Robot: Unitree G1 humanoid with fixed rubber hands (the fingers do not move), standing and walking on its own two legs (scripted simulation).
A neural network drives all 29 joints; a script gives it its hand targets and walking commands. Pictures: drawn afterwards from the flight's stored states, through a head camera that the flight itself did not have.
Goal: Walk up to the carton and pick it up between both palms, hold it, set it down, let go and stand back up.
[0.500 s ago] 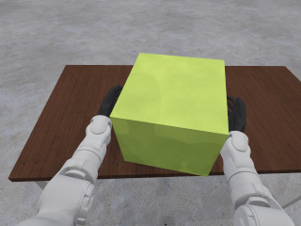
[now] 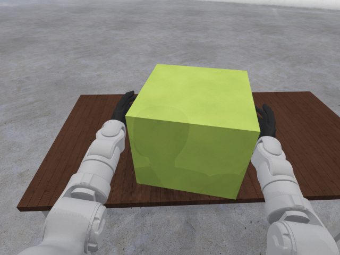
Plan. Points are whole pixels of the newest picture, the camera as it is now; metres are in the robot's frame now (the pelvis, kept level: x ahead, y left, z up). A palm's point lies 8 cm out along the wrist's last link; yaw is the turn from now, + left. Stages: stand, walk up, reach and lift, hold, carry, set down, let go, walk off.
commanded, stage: reach and lift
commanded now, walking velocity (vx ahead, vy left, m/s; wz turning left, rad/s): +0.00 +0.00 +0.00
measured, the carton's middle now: (192, 125) +0.45 -0.04 +0.12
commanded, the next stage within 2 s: hold in 1.02 s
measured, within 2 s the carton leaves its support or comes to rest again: neither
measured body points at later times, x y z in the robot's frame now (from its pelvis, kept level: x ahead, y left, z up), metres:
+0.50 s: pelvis +0.00 -0.01 +0.00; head -0.03 +0.01 +0.45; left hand +0.42 +0.16 +0.19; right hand +0.40 -0.20 +0.18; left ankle +0.06 +0.11 -0.74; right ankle +0.03 -0.12 -0.74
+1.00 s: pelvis +0.00 -0.01 +0.00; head -0.03 +0.00 +0.45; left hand +0.41 +0.16 +0.19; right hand +0.40 -0.19 +0.18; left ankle +0.06 +0.11 -0.74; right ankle +0.03 -0.12 -0.74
